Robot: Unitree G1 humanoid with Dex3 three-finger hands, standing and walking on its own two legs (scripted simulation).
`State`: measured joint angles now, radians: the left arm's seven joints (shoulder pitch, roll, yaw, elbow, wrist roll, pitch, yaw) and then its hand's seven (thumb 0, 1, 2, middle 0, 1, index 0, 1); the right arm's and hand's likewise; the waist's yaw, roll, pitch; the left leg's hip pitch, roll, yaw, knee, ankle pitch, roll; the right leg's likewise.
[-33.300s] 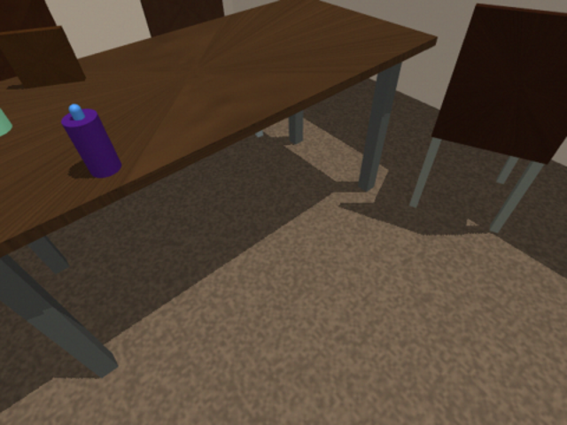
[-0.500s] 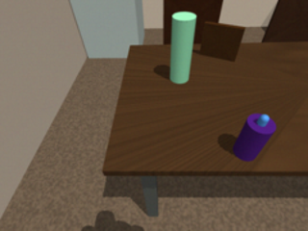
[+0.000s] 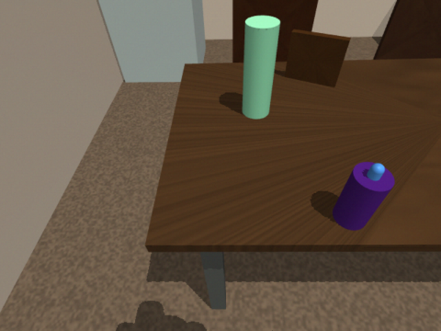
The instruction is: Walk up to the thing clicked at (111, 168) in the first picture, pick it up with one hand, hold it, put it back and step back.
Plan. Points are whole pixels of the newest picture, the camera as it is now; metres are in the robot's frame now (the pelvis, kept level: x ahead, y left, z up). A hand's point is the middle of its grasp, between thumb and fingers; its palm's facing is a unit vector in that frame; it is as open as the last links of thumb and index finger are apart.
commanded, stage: stand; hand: right
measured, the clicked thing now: (362, 193) +0.36 -0.24 +0.05
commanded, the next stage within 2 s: step back in 0.32 s
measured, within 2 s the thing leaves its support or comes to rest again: neither
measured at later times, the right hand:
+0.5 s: hand out of the picture +0.06 -0.26 -0.16, palm faces -0.03 +0.93 -0.38, open 7.4 cm
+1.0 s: hand out of the picture -0.03 -0.20 -0.15, palm faces +0.01 +0.90 -0.43, open 7.4 cm
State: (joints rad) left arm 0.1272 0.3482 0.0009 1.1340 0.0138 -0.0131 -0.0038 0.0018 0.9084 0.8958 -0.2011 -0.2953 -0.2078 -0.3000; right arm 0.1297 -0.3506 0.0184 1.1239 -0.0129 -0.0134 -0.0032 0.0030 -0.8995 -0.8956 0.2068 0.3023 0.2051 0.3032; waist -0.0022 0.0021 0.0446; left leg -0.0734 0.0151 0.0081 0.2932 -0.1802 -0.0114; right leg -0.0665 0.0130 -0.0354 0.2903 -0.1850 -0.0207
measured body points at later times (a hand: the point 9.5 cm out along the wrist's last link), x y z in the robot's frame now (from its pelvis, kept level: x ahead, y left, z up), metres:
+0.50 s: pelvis -0.03 +0.01 -0.01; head +0.03 +0.01 +0.44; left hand +0.07 +0.32 -0.14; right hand +0.07 -0.31 -0.14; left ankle -0.02 +0.13 -0.74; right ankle -0.01 -0.10 -0.75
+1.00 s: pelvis -0.11 +0.07 -0.02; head -0.03 +0.09 +0.42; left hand +0.02 +0.38 -0.16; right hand -0.03 -0.24 -0.12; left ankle -0.08 +0.17 -0.75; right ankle -0.15 -0.07 -0.69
